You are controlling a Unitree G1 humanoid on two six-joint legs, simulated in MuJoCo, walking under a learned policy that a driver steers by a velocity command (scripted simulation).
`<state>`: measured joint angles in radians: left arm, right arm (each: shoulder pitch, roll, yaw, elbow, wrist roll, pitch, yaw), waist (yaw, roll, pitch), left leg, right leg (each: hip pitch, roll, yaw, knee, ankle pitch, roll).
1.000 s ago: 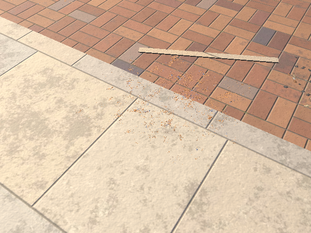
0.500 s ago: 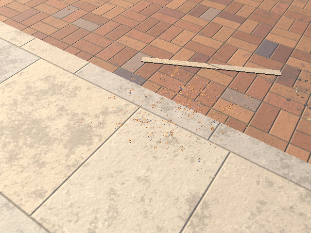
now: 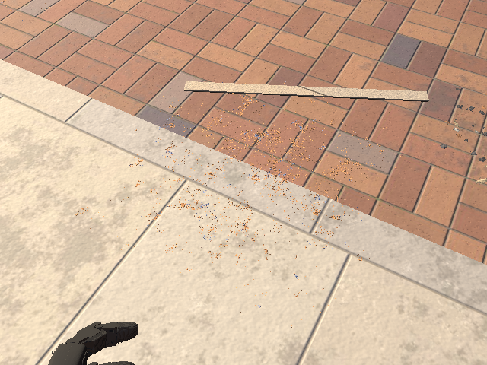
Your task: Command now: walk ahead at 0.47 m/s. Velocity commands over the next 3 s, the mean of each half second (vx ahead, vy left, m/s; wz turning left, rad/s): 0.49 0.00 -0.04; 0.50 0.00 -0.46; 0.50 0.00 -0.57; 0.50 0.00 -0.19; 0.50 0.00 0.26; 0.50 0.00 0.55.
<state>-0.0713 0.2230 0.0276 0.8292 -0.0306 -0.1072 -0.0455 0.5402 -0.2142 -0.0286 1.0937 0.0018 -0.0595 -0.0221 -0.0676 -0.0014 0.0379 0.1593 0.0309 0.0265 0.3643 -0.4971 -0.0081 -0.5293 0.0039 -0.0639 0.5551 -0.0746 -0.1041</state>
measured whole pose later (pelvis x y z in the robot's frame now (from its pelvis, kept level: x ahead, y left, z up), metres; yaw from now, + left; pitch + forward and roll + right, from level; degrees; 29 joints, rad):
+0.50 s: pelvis +0.28 +0.01 +0.02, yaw -2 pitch +2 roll -2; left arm 0.42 0.24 0.05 1.03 -0.02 -0.07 0.01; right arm 0.00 -0.23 -0.04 0.84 0.02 -0.10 0.03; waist 0.09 0.03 0.02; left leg -0.57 0.07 -0.01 0.50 0.02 0.03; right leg 0.06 0.05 -0.02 0.24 -0.34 -0.03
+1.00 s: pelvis +0.55 +0.00 +0.02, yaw -18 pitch +1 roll +3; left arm 0.08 0.24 0.07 0.79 -0.02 -0.03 -0.05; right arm 0.31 -0.26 -0.08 0.96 0.01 -0.08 -0.02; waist -0.07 -0.03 0.03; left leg 0.08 0.01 0.29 0.25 -0.33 -0.03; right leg -0.64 -0.10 -0.03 0.69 -0.04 -0.06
